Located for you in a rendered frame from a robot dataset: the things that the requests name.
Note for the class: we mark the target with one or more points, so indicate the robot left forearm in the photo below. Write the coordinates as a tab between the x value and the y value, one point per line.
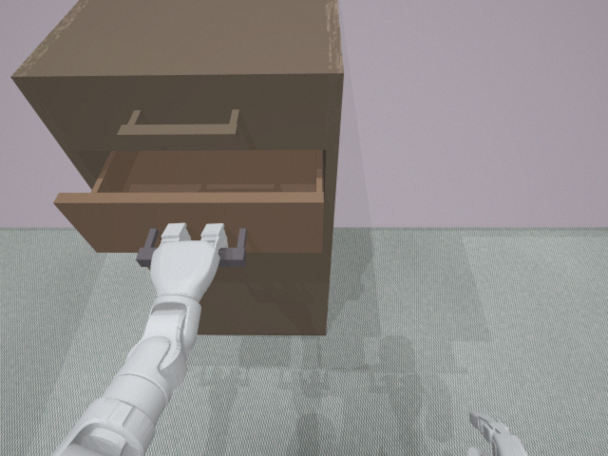
122	421

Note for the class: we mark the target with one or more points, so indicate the right robot hand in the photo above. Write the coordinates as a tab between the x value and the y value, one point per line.
496	433

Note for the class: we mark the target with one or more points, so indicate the cabinet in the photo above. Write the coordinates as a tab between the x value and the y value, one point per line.
273	67

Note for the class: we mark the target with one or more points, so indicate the drawer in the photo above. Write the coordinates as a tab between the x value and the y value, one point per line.
275	194

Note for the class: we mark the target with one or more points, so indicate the left robot hand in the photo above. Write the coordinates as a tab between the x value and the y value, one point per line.
181	266

